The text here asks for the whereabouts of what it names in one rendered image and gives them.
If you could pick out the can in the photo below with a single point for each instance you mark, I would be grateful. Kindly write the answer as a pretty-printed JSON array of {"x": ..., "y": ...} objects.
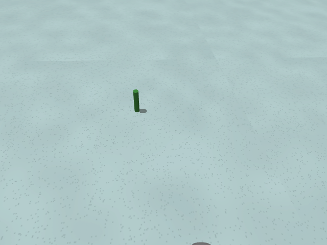
[{"x": 136, "y": 100}]

